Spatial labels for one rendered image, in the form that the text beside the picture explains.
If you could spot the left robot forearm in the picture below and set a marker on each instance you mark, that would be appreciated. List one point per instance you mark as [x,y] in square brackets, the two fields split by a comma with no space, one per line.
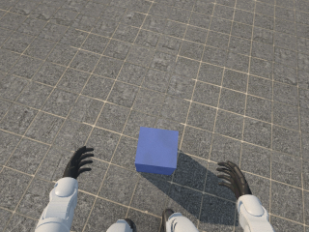
[58,214]

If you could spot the robot right hand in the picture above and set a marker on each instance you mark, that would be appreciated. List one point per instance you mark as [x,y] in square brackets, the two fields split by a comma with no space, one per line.
[239,185]

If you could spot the right robot forearm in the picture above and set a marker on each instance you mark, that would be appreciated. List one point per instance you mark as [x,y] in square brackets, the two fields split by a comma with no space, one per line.
[253,217]

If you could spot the carton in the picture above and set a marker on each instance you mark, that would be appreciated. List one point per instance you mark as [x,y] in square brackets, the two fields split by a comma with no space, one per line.
[157,151]

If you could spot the robot right thigh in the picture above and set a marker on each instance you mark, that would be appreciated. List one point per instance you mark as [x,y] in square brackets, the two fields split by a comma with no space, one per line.
[180,224]

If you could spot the robot left shin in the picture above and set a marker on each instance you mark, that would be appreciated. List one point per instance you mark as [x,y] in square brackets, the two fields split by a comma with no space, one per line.
[122,221]

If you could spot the robot left hand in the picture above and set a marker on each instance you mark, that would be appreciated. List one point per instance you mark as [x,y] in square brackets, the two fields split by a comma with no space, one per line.
[77,160]

